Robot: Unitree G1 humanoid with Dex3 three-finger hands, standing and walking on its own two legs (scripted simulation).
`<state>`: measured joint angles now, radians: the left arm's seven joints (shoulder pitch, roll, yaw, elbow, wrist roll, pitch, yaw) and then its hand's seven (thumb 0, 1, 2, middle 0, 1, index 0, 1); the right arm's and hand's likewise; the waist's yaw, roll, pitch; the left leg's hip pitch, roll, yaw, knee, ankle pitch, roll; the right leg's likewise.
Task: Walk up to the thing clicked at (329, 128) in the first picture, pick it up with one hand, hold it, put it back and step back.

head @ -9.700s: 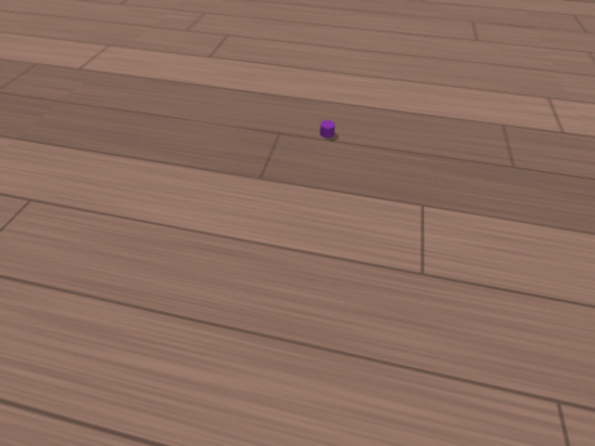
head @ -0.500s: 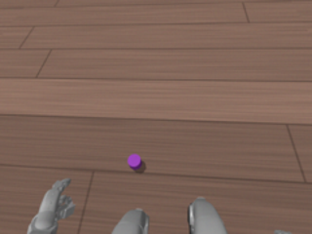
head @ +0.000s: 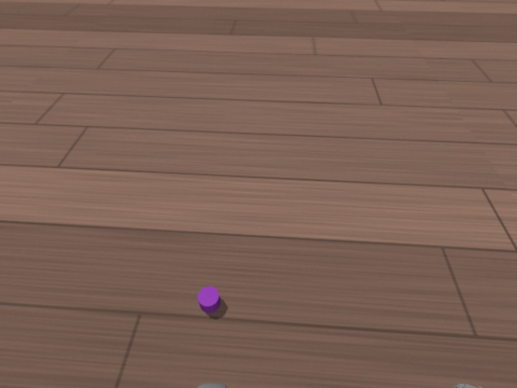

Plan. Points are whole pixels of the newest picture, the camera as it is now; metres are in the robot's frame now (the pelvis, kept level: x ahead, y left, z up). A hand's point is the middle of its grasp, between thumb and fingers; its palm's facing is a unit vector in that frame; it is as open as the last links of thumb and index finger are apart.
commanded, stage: walk up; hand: left
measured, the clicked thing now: (209, 299) +0.57 +0.23 -0.72
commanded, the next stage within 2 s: stand in 1.12 s
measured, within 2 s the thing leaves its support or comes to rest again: neither
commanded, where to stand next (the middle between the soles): +0.17 +0.01 m, yaw -3 degrees
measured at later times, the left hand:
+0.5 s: hand out of the picture +0.12 +0.29 -0.15, palm faces -0.03 -0.94 -0.34, open 7.4 cm
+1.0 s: hand out of the picture +0.14 +0.31 -0.14, palm faces -0.06 -0.92 -0.39, open 7.4 cm
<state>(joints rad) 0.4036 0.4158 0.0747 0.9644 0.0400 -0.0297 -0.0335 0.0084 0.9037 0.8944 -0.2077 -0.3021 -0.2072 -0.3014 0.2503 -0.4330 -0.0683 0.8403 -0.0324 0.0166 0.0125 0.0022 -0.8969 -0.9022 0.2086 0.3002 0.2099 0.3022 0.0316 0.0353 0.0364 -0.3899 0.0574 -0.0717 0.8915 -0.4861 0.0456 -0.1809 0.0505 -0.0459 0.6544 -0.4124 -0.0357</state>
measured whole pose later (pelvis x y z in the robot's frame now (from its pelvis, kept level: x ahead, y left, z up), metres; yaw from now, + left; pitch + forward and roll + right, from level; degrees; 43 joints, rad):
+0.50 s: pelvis +0.05 +0.03 +0.01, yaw -1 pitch -3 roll +0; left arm 0.23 0.38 0.01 0.88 -0.02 -0.01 0.01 0.00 0.90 0.89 -0.21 -0.30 -0.21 -0.30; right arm 0.10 -0.31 -0.01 0.89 0.00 -0.02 0.01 0.00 -0.90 -0.90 0.21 0.30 0.21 0.30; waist 0.01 -0.02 0.17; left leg -0.37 0.01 0.06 0.59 -0.18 0.04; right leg -0.30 0.00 0.06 0.97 -0.56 -0.03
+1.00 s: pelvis +0.04 +0.04 +0.01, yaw -2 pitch -2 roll +1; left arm 0.15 0.40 0.03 0.95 0.01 0.01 0.01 0.01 0.90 0.89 -0.21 -0.30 -0.21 -0.30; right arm 0.18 -0.36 -0.03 1.01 -0.01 -0.02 0.00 0.00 -0.90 -0.90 0.20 0.30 0.21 0.30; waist 0.00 -0.03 0.12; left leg -0.25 -0.02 -0.02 0.62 -0.34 0.00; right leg -0.33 -0.05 0.03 0.75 -0.46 -0.01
